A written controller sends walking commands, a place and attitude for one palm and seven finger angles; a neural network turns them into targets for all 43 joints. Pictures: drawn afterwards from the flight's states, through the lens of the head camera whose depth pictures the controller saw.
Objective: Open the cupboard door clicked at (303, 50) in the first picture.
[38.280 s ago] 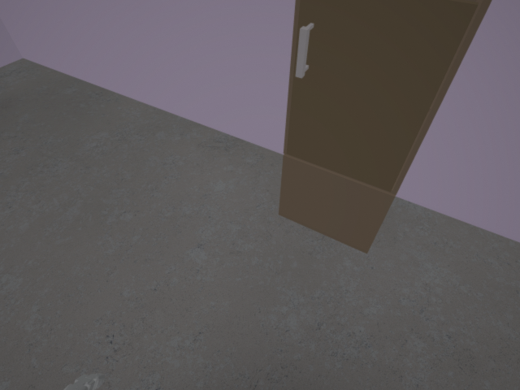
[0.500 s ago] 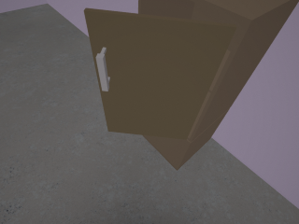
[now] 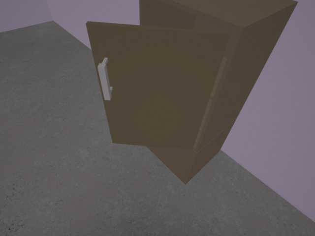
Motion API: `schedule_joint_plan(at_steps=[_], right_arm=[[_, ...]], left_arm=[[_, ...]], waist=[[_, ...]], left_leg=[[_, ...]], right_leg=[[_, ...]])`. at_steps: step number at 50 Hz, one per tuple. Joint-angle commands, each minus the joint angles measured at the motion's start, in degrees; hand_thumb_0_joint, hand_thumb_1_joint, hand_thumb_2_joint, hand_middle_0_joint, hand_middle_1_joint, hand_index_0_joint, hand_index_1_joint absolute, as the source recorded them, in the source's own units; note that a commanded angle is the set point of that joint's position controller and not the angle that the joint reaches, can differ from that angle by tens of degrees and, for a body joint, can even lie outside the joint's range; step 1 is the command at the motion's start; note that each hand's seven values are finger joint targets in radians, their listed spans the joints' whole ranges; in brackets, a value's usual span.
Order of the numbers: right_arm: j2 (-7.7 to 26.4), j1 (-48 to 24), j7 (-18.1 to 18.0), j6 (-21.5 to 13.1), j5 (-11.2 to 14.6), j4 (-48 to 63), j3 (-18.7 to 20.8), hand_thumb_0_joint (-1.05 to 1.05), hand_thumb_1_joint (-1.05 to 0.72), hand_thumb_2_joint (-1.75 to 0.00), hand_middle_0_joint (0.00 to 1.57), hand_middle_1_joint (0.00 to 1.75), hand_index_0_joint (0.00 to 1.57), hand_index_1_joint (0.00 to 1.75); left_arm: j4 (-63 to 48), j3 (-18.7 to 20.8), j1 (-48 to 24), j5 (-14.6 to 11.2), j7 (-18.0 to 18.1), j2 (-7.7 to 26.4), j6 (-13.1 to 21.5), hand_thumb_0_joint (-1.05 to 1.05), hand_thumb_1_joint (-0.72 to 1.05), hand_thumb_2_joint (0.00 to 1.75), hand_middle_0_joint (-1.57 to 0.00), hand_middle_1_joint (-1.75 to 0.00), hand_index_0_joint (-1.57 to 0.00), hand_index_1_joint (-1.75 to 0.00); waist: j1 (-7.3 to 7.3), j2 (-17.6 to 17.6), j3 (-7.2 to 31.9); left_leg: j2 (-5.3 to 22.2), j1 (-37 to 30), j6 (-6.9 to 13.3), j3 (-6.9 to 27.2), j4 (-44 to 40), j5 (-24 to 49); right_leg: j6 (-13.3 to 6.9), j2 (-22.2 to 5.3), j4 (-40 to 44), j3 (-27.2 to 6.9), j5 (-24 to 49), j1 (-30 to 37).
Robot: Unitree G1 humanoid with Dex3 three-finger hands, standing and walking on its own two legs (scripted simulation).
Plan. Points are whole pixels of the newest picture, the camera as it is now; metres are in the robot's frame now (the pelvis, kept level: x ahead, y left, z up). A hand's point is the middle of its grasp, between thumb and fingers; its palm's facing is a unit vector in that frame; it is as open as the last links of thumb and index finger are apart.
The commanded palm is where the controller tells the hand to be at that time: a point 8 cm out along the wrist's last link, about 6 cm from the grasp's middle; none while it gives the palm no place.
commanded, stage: come to a stop and stand still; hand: left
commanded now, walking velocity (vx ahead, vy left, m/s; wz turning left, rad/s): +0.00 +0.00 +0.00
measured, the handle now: (106, 79) +0.57 +0.21 +0.08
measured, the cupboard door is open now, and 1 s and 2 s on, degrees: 43 43 43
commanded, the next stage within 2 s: look again from close up in 0.16 s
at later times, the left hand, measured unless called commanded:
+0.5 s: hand out of the picture +0.07 +0.23 -0.16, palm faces +0.01 -0.96 -0.28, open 7.4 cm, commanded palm none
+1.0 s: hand out of the picture -0.02 +0.23 -0.18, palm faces +0.00 -0.97 -0.23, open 7.4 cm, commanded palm none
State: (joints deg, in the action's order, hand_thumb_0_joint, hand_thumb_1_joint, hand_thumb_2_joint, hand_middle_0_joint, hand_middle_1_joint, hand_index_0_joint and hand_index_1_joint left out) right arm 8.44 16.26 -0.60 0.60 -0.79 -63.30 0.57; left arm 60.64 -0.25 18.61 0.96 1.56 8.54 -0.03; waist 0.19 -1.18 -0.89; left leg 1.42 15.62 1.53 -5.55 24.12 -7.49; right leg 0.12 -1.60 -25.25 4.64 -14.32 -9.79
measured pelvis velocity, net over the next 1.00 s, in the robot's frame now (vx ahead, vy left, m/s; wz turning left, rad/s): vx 0.00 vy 0.03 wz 0.01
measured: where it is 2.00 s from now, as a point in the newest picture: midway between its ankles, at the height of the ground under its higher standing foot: outside the picture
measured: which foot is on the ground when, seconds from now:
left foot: down 0.00-1.00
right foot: down 0.00-1.00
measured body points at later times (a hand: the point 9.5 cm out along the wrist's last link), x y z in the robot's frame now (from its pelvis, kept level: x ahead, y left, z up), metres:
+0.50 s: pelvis -0.01 +0.02 -0.01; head -0.01 +0.02 +0.44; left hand +0.06 +0.28 -0.14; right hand +0.07 -0.24 -0.14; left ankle +0.06 +0.10 -0.74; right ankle -0.01 -0.12 -0.74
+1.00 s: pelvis +0.00 +0.03 +0.00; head -0.01 +0.04 +0.45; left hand -0.02 +0.28 -0.16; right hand +0.04 -0.23 -0.14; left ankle +0.06 +0.10 -0.74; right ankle -0.01 -0.12 -0.74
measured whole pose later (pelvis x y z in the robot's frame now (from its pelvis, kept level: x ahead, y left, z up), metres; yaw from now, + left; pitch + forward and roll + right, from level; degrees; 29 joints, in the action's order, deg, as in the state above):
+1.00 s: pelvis +0.00 +0.03 +0.00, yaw +0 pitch -2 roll -1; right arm 13.1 12.5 0.3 0.8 -0.8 -63.1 0.6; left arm 62.2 -0.5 18.8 1.6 1.5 13.3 -0.6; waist 0.3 -1.0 -0.5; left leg -0.8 13.9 3.2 -6.1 22.6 -7.5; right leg 2.0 -3.7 -23.4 4.1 -13.4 -7.9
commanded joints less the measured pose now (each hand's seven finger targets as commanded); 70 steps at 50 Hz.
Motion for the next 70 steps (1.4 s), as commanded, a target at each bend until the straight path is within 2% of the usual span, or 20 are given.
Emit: schedule_joint_plan(at_steps=[1,2,4,7,12,18,35,43,46,50,54,55,56,57,59,61,63,65,67,70], right_arm=[[15.21,-0.87,-0.10,-2.21,-0.90,8.42,2.22,0.00,-0.90,-0.90,0.20,0.30,0.20,0.30],[13.11,-2.49,-0.50,-2.95,-0.72,9.22,3.58,0.00,-0.90,-0.90,0.20,0.30,0.20,0.30],[9.64,1.28,-0.91,-2.13,-0.87,9.62,3.52,0.00,-0.90,-0.90,0.20,0.30,0.20,0.30],[7.27,3.88,-0.61,-1.52,-0.98,10.17,3.11,0.00,-0.90,-0.90,0.20,0.30,0.20,0.30],[10.46,1.81,-0.57,-2.62,-0.51,10.43,2.89,0.00,-0.90,-0.90,0.20,0.30,0.20,0.30],[13.30,-2.16,-0.24,-2.72,-0.41,10.41,2.99,0.00,-0.90,-0.90,0.20,0.30,0.20,0.30],[17.22,-8.02,0.60,-2.39,-0.03,7.62,2.38,0.00,-0.90,-0.90,0.20,0.30,0.20,0.30],[16.00,-6.79,0.56,-2.01,0.23,5.11,2.05,0.00,-0.90,-0.90,0.20,0.30,0.20,0.30],[10.73,-3.34,0.58,-0.99,0.05,2.79,0.77,0.00,-0.90,-0.90,0.20,0.30,0.20,0.30],[10.64,-1.78,0.36,-0.47,-0.13,2.00,1.14,0.00,-0.90,-0.90,0.20,0.30,0.20,0.30],[8.42,0.12,0.11,-1.12,0.12,1.48,1.16,0.00,-0.90,-0.90,0.20,0.30,0.20,0.30],[9.94,-3.73,0.44,-0.80,-0.54,5.06,0.43,0.00,-0.90,-0.90,0.20,0.30,0.20,0.30],[7.80,-2.63,0.67,-0.67,-0.80,7.24,0.12,0.00,-0.90,-0.90,0.20,0.30,0.20,0.30],[5.19,2.37,0.74,-1.42,-1.08,6.47,0.38,0.00,-0.90,-0.90,0.20,0.30,0.20,0.30],[5.95,5.78,0.35,-2.57,-0.36,5.14,0.29,0.00,-0.90,-0.90,0.20,0.30,0.20,0.30],[7.29,4.90,-0.17,-2.56,-0.24,5.57,0.65,0.00,-0.90,-0.90,0.20,0.30,0.20,0.30],[6.33,2.69,-0.54,-2.59,0.01,6.05,0.53,0.00,-0.90,-0.90,0.20,0.30,0.20,0.30],[4.95,3.13,-0.58,-2.92,0.22,5.34,0.27,0.00,-0.90,-0.90,0.20,0.30,0.20,0.30],[4.03,4.45,-0.63,-3.41,0.31,4.04,0.01,0.00,-0.90,-0.90,0.20,0.30,0.20,0.30],[4.34,4.94,-0.82,-3.58,0.39,2.64,0.13,0.00,-0.90,-0.90,0.20,0.30,0.20,0.30]], left_arm=[[-5.52,0.93,-0.15,1.32,0.53,17.58,2.00,0.00,0.90,0.90,-0.20,-0.30,-0.20,-0.30],[-6.62,2.61,0.49,0.88,0.72,13.40,1.64,0.00,0.90,0.90,-0.20,-0.30,-0.20,-0.30],[-7.37,2.52,0.82,0.91,0.56,10.47,1.31,0.00,0.90,0.90,-0.20,-0.30,-0.20,-0.30],[-8.58,2.82,-0.58,0.73,0.66,10.07,0.91,0.00,0.90,0.90,-0.20,-0.30,-0.20,-0.30],[-8.98,2.92,1.38,0.47,0.61,10.41,0.93,0.00,0.90,0.90,-0.20,-0.30,-0.20,-0.30],[-8.84,3.02,-0.69,0.41,0.23,12.53,1.16,0.00,0.90,0.90,-0.20,-0.30,-0.20,-0.30],[-6.09,2.10,-4.02,0.56,-0.31,16.11,1.39,0.00,0.90,0.90,-0.20,-0.30,-0.20,-0.30],[-3.16,1.41,-1.66,0.56,-0.13,14.75,1.16,0.00,0.90,0.90,-0.20,-0.30,-0.20,-0.30],[-0.55,0.27,2.42,0.51,0.09,9.40,0.46,0.00,0.90,0.90,-0.20,-0.30,-0.20,-0.30],[0.36,0.80,5.34,0.80,-0.08,8.62,0.00,0.00,0.90,0.90,-0.20,-0.30,-0.20,-0.30],[0.91,1.03,7.71,0.54,-0.08,7.00,0.61,0.00,0.90,0.90,-0.20,-0.30,-0.20,-0.30],[3.06,0.03,9.28,1.35,2.05,7.39,1.54,0.00,0.90,0.90,-0.20,-0.30,-0.20,-0.30],[1.10,0.68,7.87,1.27,1.97,9.00,2.09,0.00,0.90,0.90,-0.20,-0.30,-0.20,-0.30],[-0.15,0.67,5.64,1.00,1.78,8.67,2.42,0.00,0.90,0.90,-0.20,-0.30,-0.20,-0.30],[-0.02,0.50,5.94,0.53,1.65,5.84,2.62,0.00,0.90,0.90,-0.20,-0.30,-0.20,-0.30],[0.18,0.60,7.88,0.86,1.55,4.00,1.86,0.00,0.90,0.90,-0.20,-0.30,-0.20,-0.30],[0.83,0.33,9.48,0.67,1.33,2.64,1.92,0.00,0.90,0.90,-0.20,-0.30,-0.20,-0.30],[1.39,0.11,9.46,0.48,1.39,1.98,2.26,0.00,0.90,0.90,-0.20,-0.30,-0.20,-0.30],[1.44,0.23,8.98,0.29,1.55,2.70,2.60,0.00,0.90,0.90,-0.20,-0.30,-0.20,-0.30],[1.11,0.43,8.08,0.14,1.74,2.99,2.29,0.00,0.90,0.90,-0.20,-0.30,-0.20,-0.30]], waist=[[-2.22,5.16,-10.87],[-0.50,4.08,-2.50],[-1.95,1.90,2.75],[-2.66,-4.90,-0.67],[-0.30,6.13,-0.76],[0.11,2.15,-0.48],[-0.31,1.97,0.00],[-0.26,1.16,-0.97],[-0.39,1.28,-0.92],[0.16,2.15,-5.39],[0.19,-0.19,-5.51],[1.46,-0.22,-11.62],[-0.28,-1.11,-11.54],[-2.62,-1.16,-7.49],[-2.34,4.45,0.73],[-0.59,8.61,-0.89],[0.89,4.74,-3.47],[0.61,-0.47,-4.12],[-0.05,-1.40,-1.25],[-0.29,0.45,0.51]], left_leg=[[1.53,2.16,-0.70,7.14,-3.34,-5.84],[4.61,1.57,-0.27,8.57,-0.22,-12.13],[3.44,1.00,0.06,7.55,4.51,-11.57],[2.17,1.43,0.16,5.04,8.69,-8.72],[6.22,2.81,2.01,10.14,-0.07,-3.68],[5.84,1.86,1.75,9.80,-2.46,-5.30],[5.72,-2.72,0.39,9.72,-7.92,-9.11],[5.68,-3.05,0.05,9.76,-9.47,-10.90],[5.00,-3.23,-0.74,8.92,-9.89,-16.54],[4.79,1.17,-0.22,8.99,-10.03,-25.01],[3.98,0.79,0.24,7.85,-6.47,-19.98],[2.21,5.63,-1.72,3.31,2.26,-19.69],[1.26,5.59,-1.74,4.96,4.31,-20.68],[1.70,1.72,-1.18,4.99,5.39,-15.01],[4.76,-2.57,0.39,9.01,1.47,-7.14],[7.65,3.53,2.35,15.10,-5.70,-13.71],[6.96,6.46,3.10,14.52,-6.20,-14.68],[5.12,4.77,2.27,11.30,-3.40,-8.46],[4.11,0.52,1.63,8.55,-0.50,2.00],[4.48,-2.44,1.57,8.16,-0.05,6.38]], right_leg=[[-2.75,-3.14,5.27,-3.09,-2.93,-8.22],[-3.08,-5.23,3.01,-6.39,-9.72,-7.85],[-4.51,-6.54,4.08,-7.76,-12.01,-8.86],[-5.40,-7.96,5.69,-9.11,-13.87,-13.06],[-2.95,-2.98,-1.57,-4.01,-2.55,-6.28],[-2.51,-3.91,0.53,-4.70,0.06,-3.24],[-1.52,-5.65,6.44,-5.53,-1.15,-2.86],[-1.16,-5.87,7.71,-5.18,-1.69,-2.67],[-0.29,-5.25,8.24,-4.38,-6.70,-2.84],[-0.82,-4.39,6.19,-4.29,-13.36,-5.07],[-1.90,-5.19,5.93,-5.98,-11.28,-5.10],[-2.41,-4.87,6.82,-5.62,-7.83,-8.75],[-3.88,-8.33,10.68,-9.41,-14.90,-11.52],[-4.74,-8.28,6.24,-8.51,-17.39,-12.39],[-3.27,-3.95,-1.17,-4.03,-8.38,-7.54],[-2.61,-0.98,-5.69,-0.99,-8.36,-3.81],[-2.64,-1.64,-3.79,-1.93,-4.19,-2.76],[-2.72,-3.25,-1.11,-3.73,0.02,-3.26],[-2.38,-4.46,-0.61,-4.46,5.64,-2.50],[-1.38,-4.46,-0.55,-3.96,6.11,-2.16]])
